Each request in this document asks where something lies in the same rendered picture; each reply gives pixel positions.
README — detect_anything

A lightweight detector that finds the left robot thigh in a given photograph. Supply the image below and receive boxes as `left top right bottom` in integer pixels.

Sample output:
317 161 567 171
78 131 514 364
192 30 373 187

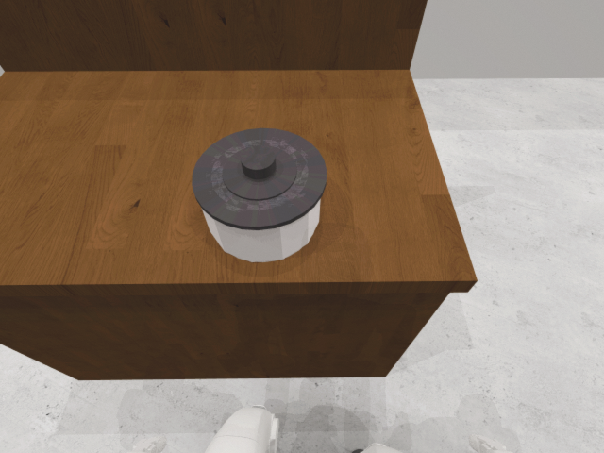
205 408 278 453

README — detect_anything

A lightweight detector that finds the robot right hand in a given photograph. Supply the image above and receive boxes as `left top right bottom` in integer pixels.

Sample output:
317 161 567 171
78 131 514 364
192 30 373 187
469 434 512 453

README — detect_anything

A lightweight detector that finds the table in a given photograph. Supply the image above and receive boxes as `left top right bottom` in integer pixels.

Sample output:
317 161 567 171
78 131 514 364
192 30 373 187
0 0 478 380

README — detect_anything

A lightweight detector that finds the pot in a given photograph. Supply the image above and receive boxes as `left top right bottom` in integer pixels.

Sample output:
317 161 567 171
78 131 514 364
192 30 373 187
202 198 321 262

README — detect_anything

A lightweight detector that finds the lid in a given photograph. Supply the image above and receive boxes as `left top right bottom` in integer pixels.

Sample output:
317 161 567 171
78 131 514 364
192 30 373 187
192 128 327 230

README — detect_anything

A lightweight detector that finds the knob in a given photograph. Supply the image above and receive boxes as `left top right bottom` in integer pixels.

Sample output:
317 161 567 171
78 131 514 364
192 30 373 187
241 145 276 179

